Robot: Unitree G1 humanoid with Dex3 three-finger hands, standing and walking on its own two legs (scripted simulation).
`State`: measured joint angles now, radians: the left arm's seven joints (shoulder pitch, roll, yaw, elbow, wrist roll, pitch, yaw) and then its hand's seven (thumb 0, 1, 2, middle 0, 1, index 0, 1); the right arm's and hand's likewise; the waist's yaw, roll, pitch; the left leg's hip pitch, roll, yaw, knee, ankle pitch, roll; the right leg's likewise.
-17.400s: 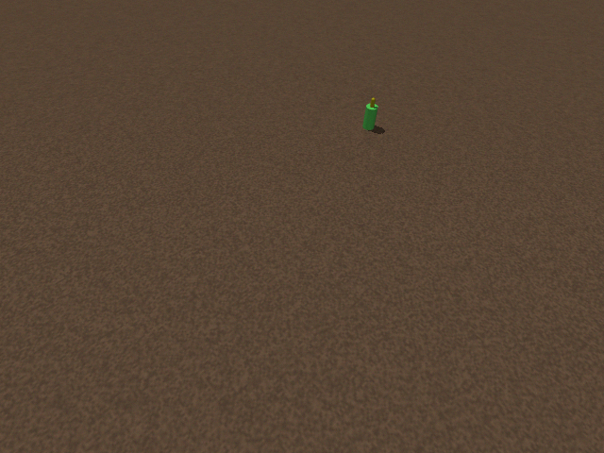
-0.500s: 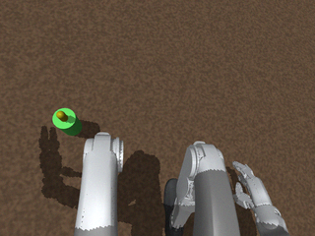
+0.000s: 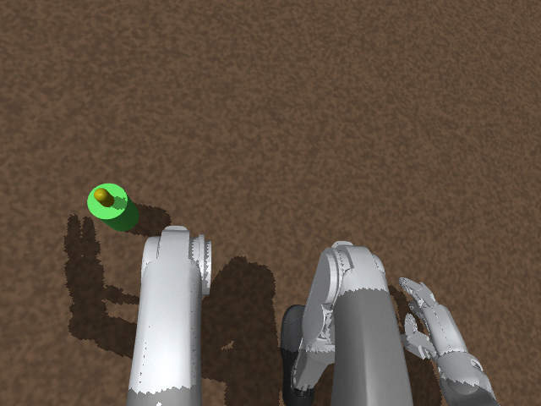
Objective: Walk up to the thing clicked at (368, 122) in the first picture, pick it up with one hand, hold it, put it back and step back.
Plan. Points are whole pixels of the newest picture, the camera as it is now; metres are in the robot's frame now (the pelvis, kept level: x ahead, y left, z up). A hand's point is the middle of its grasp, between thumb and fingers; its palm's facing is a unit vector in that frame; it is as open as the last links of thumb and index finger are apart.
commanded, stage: go down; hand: left
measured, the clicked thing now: (112, 206) +0.37 +0.30 -0.26
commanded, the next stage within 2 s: none
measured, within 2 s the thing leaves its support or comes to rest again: neither
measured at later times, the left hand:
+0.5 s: hand out of the picture +0.27 +0.47 +0.03, palm faces +0.32 -0.95 -0.03, open 17.4 cm
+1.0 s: hand out of the picture +0.27 +0.47 +0.02, palm faces +0.31 -0.95 -0.02, open 17.4 cm
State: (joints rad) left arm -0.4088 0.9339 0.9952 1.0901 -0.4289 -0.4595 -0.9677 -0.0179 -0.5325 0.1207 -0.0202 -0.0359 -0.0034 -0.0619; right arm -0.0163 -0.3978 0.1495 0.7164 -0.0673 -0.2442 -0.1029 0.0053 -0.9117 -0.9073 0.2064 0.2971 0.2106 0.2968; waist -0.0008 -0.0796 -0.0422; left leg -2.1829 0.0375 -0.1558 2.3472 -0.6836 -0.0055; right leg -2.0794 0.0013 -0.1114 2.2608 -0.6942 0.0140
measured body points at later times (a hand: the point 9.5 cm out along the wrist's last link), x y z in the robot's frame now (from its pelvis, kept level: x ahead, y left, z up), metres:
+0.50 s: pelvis +0.00 +0.00 +0.00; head +0.20 +0.10 +0.39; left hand +0.24 +0.52 +0.03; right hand +0.24 -0.26 -0.09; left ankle +0.09 +0.13 -0.32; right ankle +0.10 -0.12 -0.32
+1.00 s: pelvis +0.00 +0.00 +0.00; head +0.20 +0.10 +0.39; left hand +0.25 +0.52 +0.03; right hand +0.23 -0.25 -0.09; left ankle +0.09 +0.13 -0.32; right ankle +0.10 -0.12 -0.32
